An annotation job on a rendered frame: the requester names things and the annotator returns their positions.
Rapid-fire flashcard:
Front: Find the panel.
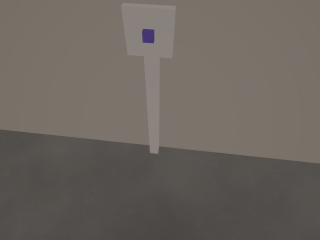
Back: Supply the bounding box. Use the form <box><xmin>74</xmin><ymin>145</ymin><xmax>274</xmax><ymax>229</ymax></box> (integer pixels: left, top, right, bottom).
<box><xmin>121</xmin><ymin>3</ymin><xmax>176</xmax><ymax>154</ymax></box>

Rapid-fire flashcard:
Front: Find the button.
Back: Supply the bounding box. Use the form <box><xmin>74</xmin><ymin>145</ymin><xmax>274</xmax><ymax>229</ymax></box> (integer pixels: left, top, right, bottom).
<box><xmin>142</xmin><ymin>29</ymin><xmax>155</xmax><ymax>43</ymax></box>

